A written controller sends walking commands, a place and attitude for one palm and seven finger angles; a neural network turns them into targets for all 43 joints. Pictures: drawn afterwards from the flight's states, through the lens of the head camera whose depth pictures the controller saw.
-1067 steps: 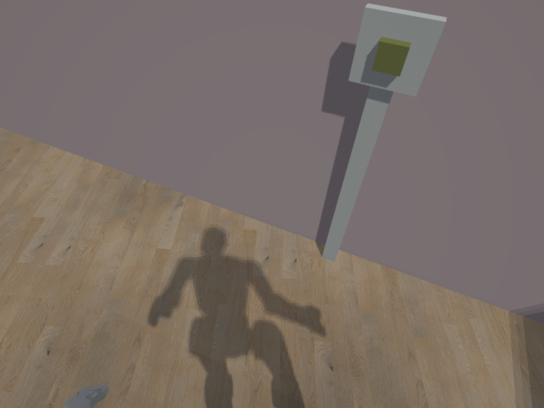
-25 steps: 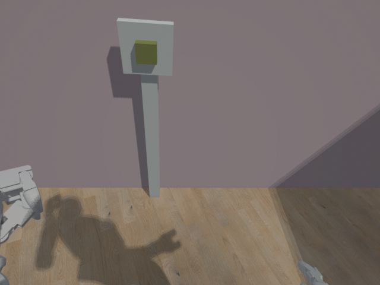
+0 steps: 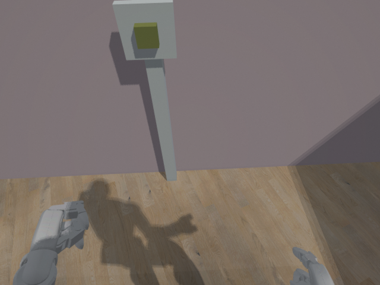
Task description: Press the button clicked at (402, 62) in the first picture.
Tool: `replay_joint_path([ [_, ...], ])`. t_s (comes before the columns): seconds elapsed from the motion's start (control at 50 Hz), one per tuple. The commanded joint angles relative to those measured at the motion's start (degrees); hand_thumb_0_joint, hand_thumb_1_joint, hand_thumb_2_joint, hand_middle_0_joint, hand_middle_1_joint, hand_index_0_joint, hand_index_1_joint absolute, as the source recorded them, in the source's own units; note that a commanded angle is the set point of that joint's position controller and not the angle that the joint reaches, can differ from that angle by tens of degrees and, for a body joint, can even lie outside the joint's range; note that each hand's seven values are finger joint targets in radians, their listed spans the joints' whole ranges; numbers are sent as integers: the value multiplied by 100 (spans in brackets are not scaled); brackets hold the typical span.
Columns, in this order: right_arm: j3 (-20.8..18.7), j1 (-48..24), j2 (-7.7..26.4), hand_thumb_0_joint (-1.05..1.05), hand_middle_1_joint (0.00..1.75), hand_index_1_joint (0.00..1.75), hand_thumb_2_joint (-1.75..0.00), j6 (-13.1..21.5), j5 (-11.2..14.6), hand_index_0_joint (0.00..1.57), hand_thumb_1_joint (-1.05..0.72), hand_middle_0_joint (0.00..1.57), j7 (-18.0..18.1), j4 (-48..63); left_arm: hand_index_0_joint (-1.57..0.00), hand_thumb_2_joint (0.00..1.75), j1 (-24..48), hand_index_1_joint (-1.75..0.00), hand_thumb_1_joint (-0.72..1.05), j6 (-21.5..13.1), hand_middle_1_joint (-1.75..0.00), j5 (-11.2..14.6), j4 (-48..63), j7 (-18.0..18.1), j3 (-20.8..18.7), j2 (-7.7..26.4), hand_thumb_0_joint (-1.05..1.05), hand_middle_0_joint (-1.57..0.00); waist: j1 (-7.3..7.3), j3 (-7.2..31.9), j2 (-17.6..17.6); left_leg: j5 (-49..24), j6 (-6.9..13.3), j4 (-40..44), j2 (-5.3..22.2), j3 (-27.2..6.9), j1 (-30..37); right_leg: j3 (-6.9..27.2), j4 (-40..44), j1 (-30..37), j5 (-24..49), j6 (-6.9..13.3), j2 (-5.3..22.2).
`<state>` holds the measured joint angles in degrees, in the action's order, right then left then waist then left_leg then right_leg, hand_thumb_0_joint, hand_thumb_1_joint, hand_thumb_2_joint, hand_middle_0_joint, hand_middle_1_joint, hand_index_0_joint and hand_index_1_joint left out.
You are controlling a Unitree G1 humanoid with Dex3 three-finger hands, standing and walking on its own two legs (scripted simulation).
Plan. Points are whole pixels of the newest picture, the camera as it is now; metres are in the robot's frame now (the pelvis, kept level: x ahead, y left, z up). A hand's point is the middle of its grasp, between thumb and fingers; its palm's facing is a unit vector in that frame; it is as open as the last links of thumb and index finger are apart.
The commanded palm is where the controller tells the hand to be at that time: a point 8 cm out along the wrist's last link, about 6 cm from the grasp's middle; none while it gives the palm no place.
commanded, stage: let the arm hang, fingers relaxed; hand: left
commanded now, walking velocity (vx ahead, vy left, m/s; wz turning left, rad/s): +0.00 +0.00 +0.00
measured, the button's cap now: (147, 35) +0.76 +0.17 +0.16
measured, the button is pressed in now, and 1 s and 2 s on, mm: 0 0 0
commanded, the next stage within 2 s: stand and wait in 0.98 s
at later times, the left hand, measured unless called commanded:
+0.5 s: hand out of the picture -0.02 +0.21 -0.15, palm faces +0.02 -0.95 -0.30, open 5.9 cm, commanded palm none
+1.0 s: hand out of the picture +0.05 +0.19 -0.15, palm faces +0.00 -0.96 -0.27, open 7.4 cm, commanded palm none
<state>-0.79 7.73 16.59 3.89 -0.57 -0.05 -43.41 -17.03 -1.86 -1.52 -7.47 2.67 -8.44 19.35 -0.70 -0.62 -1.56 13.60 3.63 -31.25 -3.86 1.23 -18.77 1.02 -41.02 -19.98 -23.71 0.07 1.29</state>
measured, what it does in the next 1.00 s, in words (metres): stands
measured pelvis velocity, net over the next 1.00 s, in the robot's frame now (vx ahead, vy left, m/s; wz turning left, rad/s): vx -0.01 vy -0.02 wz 0.01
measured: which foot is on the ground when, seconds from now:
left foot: down 0.00-1.00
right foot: down 0.00-1.00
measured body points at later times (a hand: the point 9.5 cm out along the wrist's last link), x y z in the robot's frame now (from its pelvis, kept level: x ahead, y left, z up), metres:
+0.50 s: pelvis -0.02 -0.02 +0.01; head -0.01 -0.02 +0.46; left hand -0.02 +0.26 -0.13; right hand +0.00 -0.27 -0.15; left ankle +0.03 +0.08 -0.73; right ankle -0.01 -0.12 -0.73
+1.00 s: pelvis -0.01 -0.02 +0.02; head +0.01 -0.02 +0.46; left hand +0.05 +0.25 -0.13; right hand +0.02 -0.29 -0.13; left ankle +0.03 +0.08 -0.73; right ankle -0.01 -0.12 -0.73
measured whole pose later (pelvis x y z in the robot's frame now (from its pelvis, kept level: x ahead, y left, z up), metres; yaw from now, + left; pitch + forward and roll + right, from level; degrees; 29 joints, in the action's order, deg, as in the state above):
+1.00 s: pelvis -0.01 -0.02 +0.02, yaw +1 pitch -2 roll +0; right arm -0.9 11.5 15.1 0.0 -0.8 1.1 -64.7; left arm -8.7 -0.7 -0.7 -65.0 0.5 -1.1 14.3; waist -1.0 -3.2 -0.4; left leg 8.1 1.4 -20.9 -1.7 -0.8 -11.0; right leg 0.7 -20.9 -7.2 -11.9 1.7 -2.2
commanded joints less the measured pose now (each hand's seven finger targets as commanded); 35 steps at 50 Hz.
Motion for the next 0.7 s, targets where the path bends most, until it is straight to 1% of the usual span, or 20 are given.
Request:
replay_joint_path([
  [0.0,-302,97,938,0,30,30,-90,-54,-133,20,-90,20,52,384,-104,90,-221,-122,90,78,-122,-32,-1351,-155,281,290,0,-104,143,895,564,-3815,651,410,1650,-1558,675,202,209,503,191,92,-18],
  [0.02,-307,-67,964,0,30,30,-90,-96,-90,20,-90,20,51,343,-101,90,-279,-118,90,61,-118,-48,-1753,-169,286,422,0,-101,279,1031,639,-3236,393,199,1349,-1245,503,239,938,1090,1279,108,19],
  [0.04,-279,-76,807,0,30,30,-90,-128,-32,20,-90,20,37,313,-97,90,-238,-114,90,40,-114,-70,-2079,-163,302,669,0,-97,244,1124,915,-2145,52,-23,875,-873,196,732,1340,1510,2287,221,340],
  [0.06,-250,-51,612,0,30,30,-90,-161,1,20,-90,20,25,236,-93,90,-108,-110,90,18,-110,-56,-2385,-170,328,824,0,-93,153,983,864,-817,-178,-171,487,-561,-26,1360,1641,1487,2922,517,1022],
  [0.08,-200,160,500,0,30,30,-90,-213,14,20,-90,20,-1,89,-90,90,210,-106,90,44,-106,-24,-2640,-192,423,876,0,-90,-68,758,481,78,-273,-98,364,-451,225,1462,1795,992,2597,824,1385],
  [0.1,-194,174,533,0,30,30,-90,-303,-34,20,-90,20,17,-96,-86,90,579,-102,90,57,-102,8,-2893,-193,492,800,0,-86,-139,660,620,201,-288,-49,357,-448,554,1387,1937,609,1954,853,1163],
  [0.14,-194,168,575,0,30,30,-90,-372,-58,20,-90,20,26,-344,-79,90,871,-94,90,76,-94,37,-3292,-174,572,663,0,-79,-156,323,547,-405,-250,202,503,-593,855,1007,2060,292,1358,658,728],
  [0.16,-159,225,538,0,30,30,-90,-362,-51,20,-90,20,34,-489,-75,90,815,-90,90,73,-90,60,-3539,-173,619,535,0,-75,-148,302,85,-684,-226,428,604,-712,917,890,2006,348,1314,562,602],
  [0.2,-116,222,503,0,30,30,-90,-350,-62,20,-90,20,72,-739,-68,90,549,-82,90,88,-82,99,-4006,-150,642,351,0,-68,-23,249,-704,-748,-140,866,865,-980,761,664,1937,724,1244,397,336],
  [0.22,-98,226,492,0,30,30,-90,-349,-61,20,-90,20,92,-833,-64,90,448,-78,90,109,-78,103,-4218,-149,644,325,0,-64,30,204,-913,-577,-107,1017,913,-1057,588,584,1948,937,1174,375,286],
  [0.24,-105,223,565,0,30,30,-90,-357,-45,20,-90,20,100,-916,-60,90,390,-74,90,110,-74,100,-4396,-151,642,393,0,-60,77,164,-811,-448,-105,1050,925,-1068,544,560,2028,1022,1124,372,275],
  [0.3,-121,438,551,0,30,30,-90,-370,-43,20,-90,20,126,-1185,-49,90,381,-62,90,118,-62,102,-4823,-169,655,329,0,-49,46,29,-421,147,-121,1286,924,-1092,503,554,2240,1029,763,395,290],
  [0.32,-127,490,574,0,30,30,-90,-365,-40,20,-90,20,132,-1261,-46,90,395,-58,90,115,-58,103,-4936,-172,657,333,0,-46,35,10,-393,212,-119,1330,925,-1105,543,567,2269,1010,730,404,294],
  [0.36,-150,584,583,0,30,30,-90,-366,-36,20,-90,20,138,-1389,-38,90,406,-50,90,101,-50,97,-5108,-164,654,337,0,-38,14,-52,-52,230,-113,1347,942,-1078,621,548,2353,948,665,407,313],
  [0.44,-182,660,615,0,30,30,-90,-379,-32,20,-90,20,144,-1585,-24,90,361,-34,90,99,-34,89,-5350,-153,643,354,0,-24,25,-268,158,386,-103,1389,910,-1009,659,595,2495,730,373,415,327],
  [0.46,-174,698,573,0,30,30,-90,-385,-46,20,-90,20,145,-1634,-20,90,394,-30,90,101,-30,90,-5394,-149,646,339,0,-20,-5,-332,190,424,-113,1396,905,-989,641,614,2526,678,283,411,343],
  [0.52,-181,762,575,0,30,30,-90,-374,-43,20,-90,20,148,-1717,-20,90,424,-30,90,93,-30,87,-5468,-139,629,371,0,-20,-17,-361,427,256,-103,1369,889,-952,694,634,2561,648,303,407,366],
  [0.62,-177,685,548,0,30,30,-90,-367,-54,20,-90,20,147,-1811,-20,90,464,-30,90,96,-30,86,-5538,-131,612,393,0,-20,2,-497,204,282,-110,1427,885,-943,683,669,2569,554,245,403,370],
  [0.64,-186,653,573,0,30,30,-90,-371,-46,20,-90,20,148,-1809,-20,90,449,-30,90,91,-30,79,-5526,-128,598,419,0,-20,15,-517,244,270,-105,1403,887,-929,677,677,2576,537,241,407,349],
  [0.68,-180,643,551,0,30,30,-90,-346,-54,20,-90,20,146,-1838,-20,90,521,-30,90,81,-30,81,-5541,-130,587,443,0,-20,12,-473,178,147,-115,1432,892,-928,651,666,2555,655,386,401,388],
])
